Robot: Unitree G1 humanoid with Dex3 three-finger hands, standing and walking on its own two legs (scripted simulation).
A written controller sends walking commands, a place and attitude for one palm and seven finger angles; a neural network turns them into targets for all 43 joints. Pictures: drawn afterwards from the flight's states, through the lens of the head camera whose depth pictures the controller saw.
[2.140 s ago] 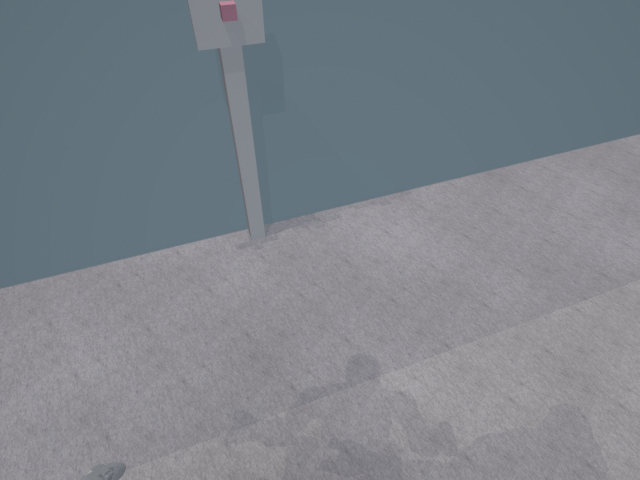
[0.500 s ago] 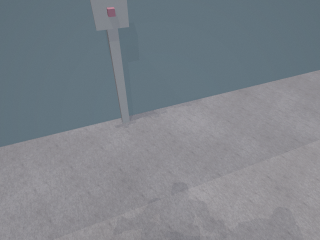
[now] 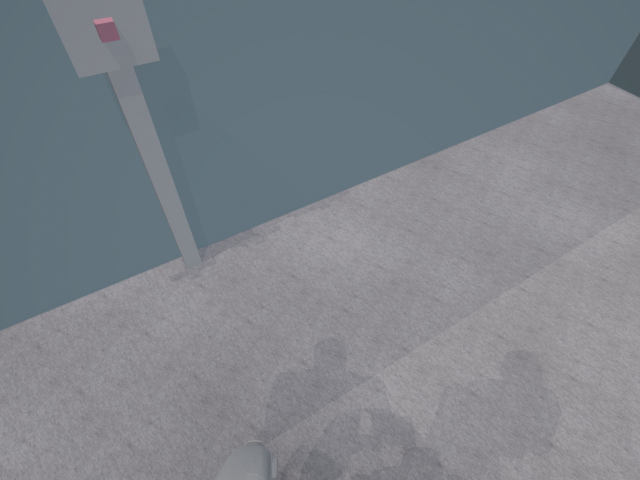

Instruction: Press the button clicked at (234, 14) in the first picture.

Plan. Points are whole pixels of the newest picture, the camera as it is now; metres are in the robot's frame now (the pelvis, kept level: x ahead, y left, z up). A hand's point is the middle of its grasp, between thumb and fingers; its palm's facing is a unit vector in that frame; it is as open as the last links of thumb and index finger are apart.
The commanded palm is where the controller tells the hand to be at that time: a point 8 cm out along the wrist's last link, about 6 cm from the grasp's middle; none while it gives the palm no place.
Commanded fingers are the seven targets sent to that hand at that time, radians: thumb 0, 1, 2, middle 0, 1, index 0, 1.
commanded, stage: walk to a spot facing it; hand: left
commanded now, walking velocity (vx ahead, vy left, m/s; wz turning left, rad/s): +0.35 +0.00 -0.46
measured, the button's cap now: (106, 29) +0.89 +0.54 +0.12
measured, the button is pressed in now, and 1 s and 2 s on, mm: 0 0 0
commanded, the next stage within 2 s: turn to face it in 0.72 s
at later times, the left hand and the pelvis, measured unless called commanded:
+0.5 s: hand (224, 331) +0.36 +0.20 -0.15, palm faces -0.30 -0.93 -0.23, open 7.4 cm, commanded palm none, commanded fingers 0.00 0.90 0.90 -0.20 -0.30 -0.20 -0.30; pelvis +0.18 +0.04 +0.00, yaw -18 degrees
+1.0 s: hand (300, 279) +0.50 +0.09 -0.17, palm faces -0.46 -0.86 -0.24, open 7.3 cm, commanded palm none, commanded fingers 0.00 0.90 0.90 -0.20 -0.30 -0.20 -0.30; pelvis +0.34 -0.05 +0.00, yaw -30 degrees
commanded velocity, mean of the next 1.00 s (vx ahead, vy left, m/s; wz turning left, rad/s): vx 0.22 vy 0.00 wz -0.34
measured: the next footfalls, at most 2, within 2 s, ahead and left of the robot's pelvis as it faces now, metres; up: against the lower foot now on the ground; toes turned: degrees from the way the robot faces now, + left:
left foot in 0.12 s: +0.20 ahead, +0.15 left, +0.00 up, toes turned +3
right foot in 0.66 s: +0.32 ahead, -0.15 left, +0.00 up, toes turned -31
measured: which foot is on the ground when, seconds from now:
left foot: up 0.00-0.10, down 0.12-0.66, up 0.68-1.00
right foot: down 0.00-0.12, up 0.14-0.64, down 0.66-1.00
